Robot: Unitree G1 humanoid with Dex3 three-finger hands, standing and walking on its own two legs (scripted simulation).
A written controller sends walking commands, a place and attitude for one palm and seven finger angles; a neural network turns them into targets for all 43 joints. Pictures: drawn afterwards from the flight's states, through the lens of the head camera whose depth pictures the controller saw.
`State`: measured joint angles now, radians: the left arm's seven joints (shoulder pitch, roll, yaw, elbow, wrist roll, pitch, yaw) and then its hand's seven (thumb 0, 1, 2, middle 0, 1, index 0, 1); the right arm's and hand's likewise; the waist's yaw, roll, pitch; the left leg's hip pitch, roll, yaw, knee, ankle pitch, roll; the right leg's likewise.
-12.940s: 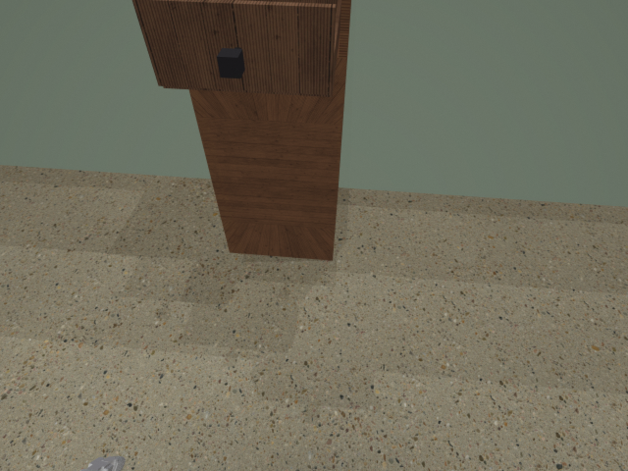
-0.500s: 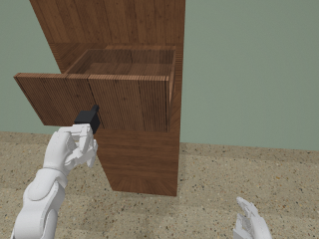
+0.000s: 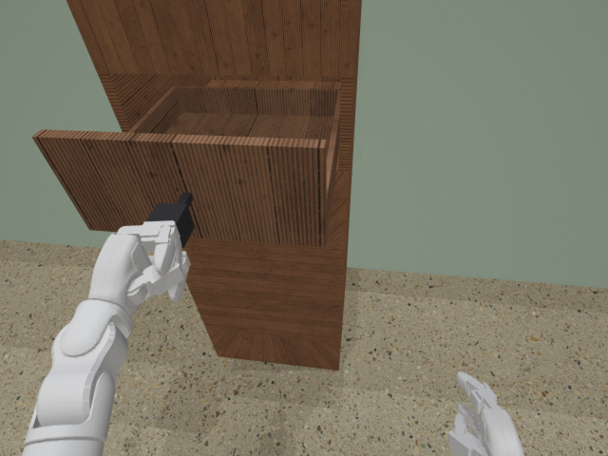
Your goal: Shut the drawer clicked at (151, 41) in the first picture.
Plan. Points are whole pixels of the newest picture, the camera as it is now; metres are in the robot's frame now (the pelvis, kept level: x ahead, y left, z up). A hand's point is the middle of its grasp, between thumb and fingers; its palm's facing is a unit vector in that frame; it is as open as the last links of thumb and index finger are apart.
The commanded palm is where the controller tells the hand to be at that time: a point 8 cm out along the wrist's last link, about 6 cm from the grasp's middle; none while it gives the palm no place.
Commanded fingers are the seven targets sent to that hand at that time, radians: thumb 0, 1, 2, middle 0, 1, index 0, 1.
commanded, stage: push the drawer shut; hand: left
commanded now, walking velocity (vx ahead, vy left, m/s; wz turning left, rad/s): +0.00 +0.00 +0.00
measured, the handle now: (177, 214) +0.37 +0.20 +0.16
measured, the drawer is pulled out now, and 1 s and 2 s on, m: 0.21 0.09 0.00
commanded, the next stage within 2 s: none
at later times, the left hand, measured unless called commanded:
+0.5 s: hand (184, 241) +0.33 +0.18 +0.15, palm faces -0.05 -1.00 -0.05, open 2.8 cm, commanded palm +0.34 +0.22 +0.16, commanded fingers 0.00 0.90 0.90 -1.40 -1.60 -1.40 -1.60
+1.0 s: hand (209, 205) +0.40 +0.16 +0.15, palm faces -0.05 -1.00 -0.03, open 2.9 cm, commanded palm +0.40 +0.21 +0.16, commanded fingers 0.00 0.90 0.90 -1.40 -1.60 -1.40 -1.60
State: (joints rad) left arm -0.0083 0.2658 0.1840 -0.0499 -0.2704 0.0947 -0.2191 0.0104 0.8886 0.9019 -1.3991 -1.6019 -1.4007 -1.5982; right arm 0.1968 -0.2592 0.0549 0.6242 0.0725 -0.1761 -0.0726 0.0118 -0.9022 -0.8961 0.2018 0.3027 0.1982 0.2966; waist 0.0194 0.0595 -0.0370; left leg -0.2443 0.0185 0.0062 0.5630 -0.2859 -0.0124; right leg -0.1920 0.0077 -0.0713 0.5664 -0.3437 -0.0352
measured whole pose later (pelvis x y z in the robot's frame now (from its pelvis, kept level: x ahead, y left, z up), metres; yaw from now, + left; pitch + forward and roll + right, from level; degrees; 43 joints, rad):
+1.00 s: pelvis -0.02 +0.02 +0.00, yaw +0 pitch +2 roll +0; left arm -0.68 0.29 0.15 0.76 -0.20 -0.09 -0.15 -0.03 0.82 0.98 -1.40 -1.60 -1.40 -1.60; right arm 0.30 -0.27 0.04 0.72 0.07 -0.15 -0.06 0.01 -0.90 -0.90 0.20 0.30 0.20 0.30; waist -0.03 0.04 -0.01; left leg -0.37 0.00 0.02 0.58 -0.25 0.02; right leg -0.31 -0.01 -0.06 0.58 -0.30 -0.01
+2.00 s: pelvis -0.01 +0.03 -0.01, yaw -1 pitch +10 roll -2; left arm -1.04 0.44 0.26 1.20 -0.14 -0.21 -0.20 -0.04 0.71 0.98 -1.40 -1.60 -1.40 -1.60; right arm 0.43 -0.28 0.02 0.76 0.03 -0.11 -0.04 0.01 -0.90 -0.90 0.20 0.30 0.20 0.30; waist -0.13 0.03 -0.04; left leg -0.55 0.02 0.01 0.65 -0.28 0.02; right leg -0.48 0.01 -0.06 0.60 -0.30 -0.01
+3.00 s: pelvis +0.01 +0.02 +0.00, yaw -3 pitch +7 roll -1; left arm -0.78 0.35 0.31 0.91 -0.15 -0.15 -0.17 0.02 0.90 0.90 -1.40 -1.60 -1.40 -1.60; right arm 0.37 -0.27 0.02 0.65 0.05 -0.06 -0.04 0.01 -0.90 -0.90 0.20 0.30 0.20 0.30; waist -0.09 0.04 -0.06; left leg -0.43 0.03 0.05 0.61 -0.31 0.02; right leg -0.38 0.02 -0.02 0.58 -0.32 -0.01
